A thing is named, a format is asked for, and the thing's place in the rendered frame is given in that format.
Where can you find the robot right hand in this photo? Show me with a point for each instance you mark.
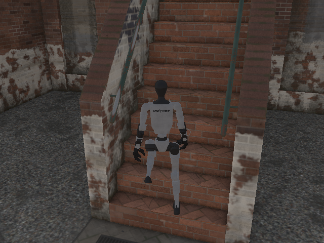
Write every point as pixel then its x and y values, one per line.
pixel 182 142

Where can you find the right robot forearm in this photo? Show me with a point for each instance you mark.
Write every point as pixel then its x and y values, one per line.
pixel 183 133

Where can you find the robot left hand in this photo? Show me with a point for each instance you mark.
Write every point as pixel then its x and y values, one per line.
pixel 136 154

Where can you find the robot right upper arm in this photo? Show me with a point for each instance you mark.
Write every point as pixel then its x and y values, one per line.
pixel 179 114

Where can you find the left robot forearm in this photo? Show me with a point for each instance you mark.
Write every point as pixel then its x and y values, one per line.
pixel 139 138

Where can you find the robot right foot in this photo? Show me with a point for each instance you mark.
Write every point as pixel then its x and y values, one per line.
pixel 177 209

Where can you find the robot left upper arm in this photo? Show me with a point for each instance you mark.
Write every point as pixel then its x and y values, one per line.
pixel 143 116

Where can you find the robot torso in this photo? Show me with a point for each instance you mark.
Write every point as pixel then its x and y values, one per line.
pixel 161 122

